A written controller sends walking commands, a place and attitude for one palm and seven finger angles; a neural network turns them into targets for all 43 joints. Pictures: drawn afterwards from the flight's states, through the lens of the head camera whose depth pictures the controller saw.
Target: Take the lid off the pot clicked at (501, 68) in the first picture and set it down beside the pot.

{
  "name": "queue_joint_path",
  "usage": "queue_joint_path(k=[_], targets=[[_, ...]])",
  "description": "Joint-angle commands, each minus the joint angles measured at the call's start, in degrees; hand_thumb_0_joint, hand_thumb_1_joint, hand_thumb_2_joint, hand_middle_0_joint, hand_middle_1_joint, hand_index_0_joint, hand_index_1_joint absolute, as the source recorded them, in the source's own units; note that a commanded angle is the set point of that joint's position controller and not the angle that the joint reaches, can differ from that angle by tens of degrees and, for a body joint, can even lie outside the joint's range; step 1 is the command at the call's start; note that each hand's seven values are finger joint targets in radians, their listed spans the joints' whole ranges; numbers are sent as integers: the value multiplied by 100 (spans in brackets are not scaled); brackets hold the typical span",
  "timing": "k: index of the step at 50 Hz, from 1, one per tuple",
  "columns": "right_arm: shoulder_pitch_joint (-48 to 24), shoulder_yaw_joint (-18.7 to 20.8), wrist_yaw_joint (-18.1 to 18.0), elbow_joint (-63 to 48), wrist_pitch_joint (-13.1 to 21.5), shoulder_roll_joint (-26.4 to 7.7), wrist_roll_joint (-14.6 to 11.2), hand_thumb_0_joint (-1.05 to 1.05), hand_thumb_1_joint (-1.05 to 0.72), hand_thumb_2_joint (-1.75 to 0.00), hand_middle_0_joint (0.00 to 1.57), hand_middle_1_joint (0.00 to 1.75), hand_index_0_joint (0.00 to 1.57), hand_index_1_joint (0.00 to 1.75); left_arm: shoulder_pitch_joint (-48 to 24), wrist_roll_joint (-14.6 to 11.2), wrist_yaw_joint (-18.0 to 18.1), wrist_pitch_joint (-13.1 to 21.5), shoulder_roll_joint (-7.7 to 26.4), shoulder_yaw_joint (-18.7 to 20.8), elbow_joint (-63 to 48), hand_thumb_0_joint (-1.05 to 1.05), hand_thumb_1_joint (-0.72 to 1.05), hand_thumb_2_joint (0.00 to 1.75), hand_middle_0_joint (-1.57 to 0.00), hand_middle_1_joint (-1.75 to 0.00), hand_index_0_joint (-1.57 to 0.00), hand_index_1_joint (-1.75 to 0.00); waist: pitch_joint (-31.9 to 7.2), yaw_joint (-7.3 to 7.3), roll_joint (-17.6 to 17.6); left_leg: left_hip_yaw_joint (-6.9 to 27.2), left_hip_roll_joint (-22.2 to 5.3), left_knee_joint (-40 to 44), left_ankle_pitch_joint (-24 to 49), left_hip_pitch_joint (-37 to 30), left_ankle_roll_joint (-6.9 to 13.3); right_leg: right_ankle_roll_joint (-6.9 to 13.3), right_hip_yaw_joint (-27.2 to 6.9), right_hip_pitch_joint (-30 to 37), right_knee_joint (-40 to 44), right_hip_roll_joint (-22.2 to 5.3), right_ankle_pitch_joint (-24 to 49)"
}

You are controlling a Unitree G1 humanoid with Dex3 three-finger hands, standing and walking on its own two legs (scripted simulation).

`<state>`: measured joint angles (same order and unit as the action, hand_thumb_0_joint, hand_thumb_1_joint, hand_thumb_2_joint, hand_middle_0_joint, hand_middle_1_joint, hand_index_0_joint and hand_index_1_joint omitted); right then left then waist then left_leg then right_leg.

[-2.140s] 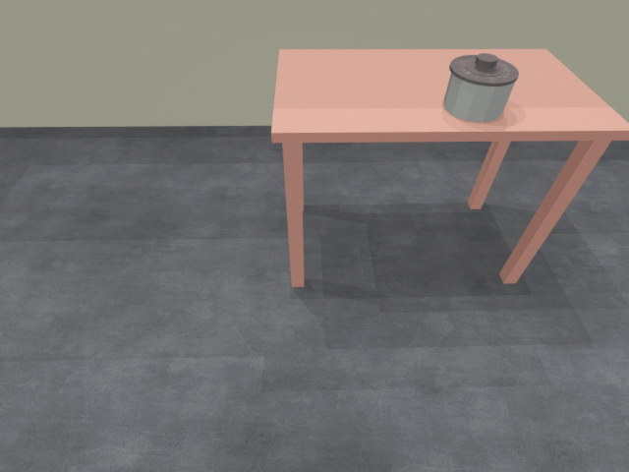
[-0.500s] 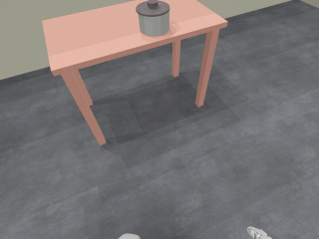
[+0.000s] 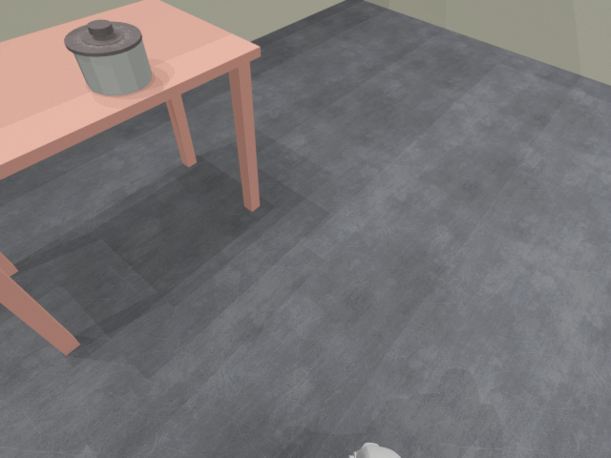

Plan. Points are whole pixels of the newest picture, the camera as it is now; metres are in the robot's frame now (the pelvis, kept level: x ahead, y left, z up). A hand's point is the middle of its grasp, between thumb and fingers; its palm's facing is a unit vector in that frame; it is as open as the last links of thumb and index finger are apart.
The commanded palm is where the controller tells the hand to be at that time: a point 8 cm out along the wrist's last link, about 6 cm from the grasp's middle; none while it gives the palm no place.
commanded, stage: walk to a spot facing it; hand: left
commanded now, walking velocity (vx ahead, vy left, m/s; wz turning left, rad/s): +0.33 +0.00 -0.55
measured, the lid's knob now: (100, 27) +0.98 +0.53 +0.08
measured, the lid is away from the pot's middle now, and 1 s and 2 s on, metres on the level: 0.00 0.00 0.00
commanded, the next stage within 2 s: turn to face it in 1.20 s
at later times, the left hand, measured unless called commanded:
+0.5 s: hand (217, 408) +0.22 +0.15 -0.19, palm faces -0.14 -0.98 -0.15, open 7.4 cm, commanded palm none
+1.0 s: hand (278, 252) +0.54 +0.07 -0.18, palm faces -0.42 -0.90 -0.13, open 7.4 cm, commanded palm none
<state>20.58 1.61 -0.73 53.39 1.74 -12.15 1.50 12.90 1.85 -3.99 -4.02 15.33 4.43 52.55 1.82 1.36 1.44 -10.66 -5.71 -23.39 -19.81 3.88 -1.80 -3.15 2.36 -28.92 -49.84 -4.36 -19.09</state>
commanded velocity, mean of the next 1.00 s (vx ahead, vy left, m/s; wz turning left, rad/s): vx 0.36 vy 0.00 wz -0.36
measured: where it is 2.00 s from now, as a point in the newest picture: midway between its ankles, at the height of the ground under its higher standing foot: (371, 310)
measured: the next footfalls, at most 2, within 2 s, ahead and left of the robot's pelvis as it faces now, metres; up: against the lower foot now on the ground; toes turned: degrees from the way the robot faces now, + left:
right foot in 0.10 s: +0.12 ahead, -0.16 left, +0.00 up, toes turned -10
left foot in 0.52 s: +0.35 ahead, +0.05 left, +0.00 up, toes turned -5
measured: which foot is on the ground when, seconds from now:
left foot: down 0.00-0.10, up 0.12-0.50, down 0.52-1.00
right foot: up 0.00-0.08, down 0.10-0.54, up 0.56-1.00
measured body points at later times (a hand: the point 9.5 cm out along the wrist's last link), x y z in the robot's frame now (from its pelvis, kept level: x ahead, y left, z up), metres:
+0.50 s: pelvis +0.19 -0.03 -0.01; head +0.20 -0.01 +0.44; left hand +0.23 +0.20 -0.17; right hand +0.24 -0.29 -0.13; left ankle +0.30 +0.06 -0.73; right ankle +0.08 -0.15 -0.74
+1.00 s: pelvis +0.41 -0.06 -0.01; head +0.44 -0.06 +0.44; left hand +0.56 +0.12 -0.17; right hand +0.23 -0.20 -0.15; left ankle +0.31 +0.06 -0.74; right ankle +0.49 -0.22 -0.69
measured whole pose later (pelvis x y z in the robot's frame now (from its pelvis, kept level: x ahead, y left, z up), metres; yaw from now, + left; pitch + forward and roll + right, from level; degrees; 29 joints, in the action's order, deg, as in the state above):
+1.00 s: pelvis +0.41 -0.06 -0.01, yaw -24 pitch +0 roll -1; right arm 28.4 1.2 -1.4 63.4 4.2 -5.6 1.3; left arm 10.7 1.8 -2.3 -1.5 9.9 4.2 58.5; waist 4.1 2.7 1.5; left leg -19.3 -2.7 -18.5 -23.1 -5.4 0.1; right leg 0.6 7.4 -34.8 -46.4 -4.5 -8.6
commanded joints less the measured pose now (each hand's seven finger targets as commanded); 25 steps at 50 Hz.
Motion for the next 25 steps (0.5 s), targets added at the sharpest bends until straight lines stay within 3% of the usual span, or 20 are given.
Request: queue_joint_path(k=[1, 2, 3, 4, 5, 6, 7, 8, 9, 11, 13, 15, 17, 22, 23, 24, 25], targets=[[165, 362, -27, -183, 143, -1250, 57, 0, -90, -90, 20, 30, 20, 30, -924, -49, -52, 350, 98, -4, -787, 0, 90, 90, -20, -30, -20, -30, 248, 148, -1258, 581, -1435, 630, 1134, 63, 847, 197, 435, 165, 1111, 159, -93], [105, 374, -25, -186, 139, -1254, 49, 0, -90, -90, 20, 30, 20, 30, -664, -49, -36, 392, 148, 37, -718, 0, 90, 90, -20, -30, -20, -30, 118, -22, -1116, 399, -1367, 182, 1418, 234, 723, 283, 471, 767, 1510, 243, 32], [80, 359, 2, -159, 133, -1210, 21, 0, -90, -90, 20, 30, 20, 30, -79, -31, 1, 443, 346, 87, -521, 0, 90, 90, -20, -30, -20, -30, -231, -346, -604, 86, -1160, -808, 1824, 706, 517, 398, 615, 1926, 1970, 478, 349], [115, 286, 71, -197, 128, -1026, -32, 0, -90, -90, 20, 30, 20, 30, 932, -2, 74, 550, 835, 206, -199, 0, 90, 90, -20, -30, -20, -30, -832, -811, 392, -393, -857, -2495, 1445, 1813, 184, 708, -116, 3672, 2343, -43, -31], [6, 149, 118, -468, 157, -532, -90, 0, -90, -90, 20, 30, 20, 30, 1685, -52, 205, 613, 1604, 395, -23, 0, 90, 90, -20, -30, -20, -30, -1331, -1051, 1965, -248, 17, -4392, -1435, 3549, -136, 1349, -3092, 4597, 3109, -1777, -459], [-597, 192, 73, -657, 168, -746, -65, 0, -90, -90, 20, 30, 20, 30, 1886, -171, 300, 573, 1739, 432, 70, 0, 90, 90, -20, -30, -20, -30, -1231, -1125, 1520, 661, -23, -5072, -1450, 4035, 20, 1606, -3740, 4412, 3485, -1981, -139], [-687, 239, 66, -626, 185, -781, -79, 0, -90, -90, 20, 30, 20, 30, 1505, -168, 333, 574, 1528, 392, 28, 0, 90, 90, -20, -30, -20, -30, -956, -940, 961, 908, -253, -5233, -879, 4106, 81, 1671, -3328, 4057, 3479, -1871, -360], [-825, 235, 78, -552, 197, -725, -70, 0, -90, -90, 20, 30, 20, 30, 1090, -157, 361, 584, 1252, 317, -47, 0, 90, 90, -20, -30, -20, -30, -758, -802, 599, 910, -379, -5219, -510, 3972, 45, 1597, -3040, 3542, 3461, -1671, -284], [-768, 228, 76, -464, 175, -700, -33, 0, -90, -90, 20, 30, 20, 30, 660, -137, 379, 606, 1017, 221, -157, 0, 90, 90, -20, -30, -20, -30, -396, -553, 481, 957, -512, -4906, -237, 3774, -19, 1515, -2485, 2941, 3467, -1453, 125], [-475, 240, 87, -256, 38, -552, 19, 0, -90, -90, 20, 30, 20, 30, 268, -88, 385, 669, 716, 106, -185, 0, 90, 90, -20, -30, -20, -30, -5, -181, 291, 806, -475, -4315, 33, 3056, -134, 1366, -1633, 1802, 3581, -1112, 895], [-172, 247, 114, -193, -26, -423, 13, 0, -90, -90, 20, 30, 20, 30, 126, -43, 397, 712, 715, 99, -149, 0, 90, 90, -20, -30, -20, -30, 81, 36, 418, 696, -387, -3769, 206, 2758, -191, 1343, -1261, 1439, 3693, -943, 921], [-318, 248, 158, -248, -41, -388, 13, 0, -90, -90, 20, 30, 20, 30, 236, -55, 372, 725, 678, 71, -70, 0, 90, 90, -20, -30, -20, -30, 212, 1, 550, 611, -275, -3349, 632, 2661, -204, 1316, -1220, 1182, 3877, -746, 429], [-602, 254, 190, -359, -6, -391, 13, 0, -90, -90, 20, 30, 20, 30, 395, -65, 369, 745, 646, 65, 20, 0, 90, 90, -20, -30, -20, -30, 297, -89, 626, 615, -203, -2891, 833, 2741, -190, 1317, -1334, 1326, 3934, -716, 186], [-1039, 244, 218, -536, 153, -321, -24, 0, -90, -90, 20, 30, 20, 30, 573, -45, 414, 767, 655, 85, 165, 0, 90, 90, -20, -30, -20, -30, 353, -210, 655, 597, -17, -1645, 689, 2180, -79, 1285, -1493, 1637, 3646, -827, 457], [-880, 261, 201, -498, 189, -343, -27, 0, -90, -90, 20, 30, 20, 30, 566, -35, 429, 767, 637, 92, 202, 0, 90, 90, -20, -30, -20, -30, 272, -130, 467, 574, 48, -1323, 673, 1759, -57, 1233, -1511, 1582, 3426, -818, 511], [-456, 284, 171, -367, 228, -397, -19, 0, -90, -90, 20, 30, 20, 30, 457, -59, 429, 755, 662, 110, 179, 0, 90, 90, -20, -30, -20, -30, 148, 87, 280, 478, 185, -944, 818, 1087, -39, 1131, -1324, 1402, 3020, -651, 647], [195, 330, 109, -128, 271, -602, 4, 0, -90, -90, 20, 30, 20, 30, 461, -85, 409, 744, 536, 105, 185, 0, 90, 90, -20, -30, -20, -30, -169, 333, -109, 553, 214, -626, 689, 95, 14, 980, -1080, 1142, 2007, -280, 1114]])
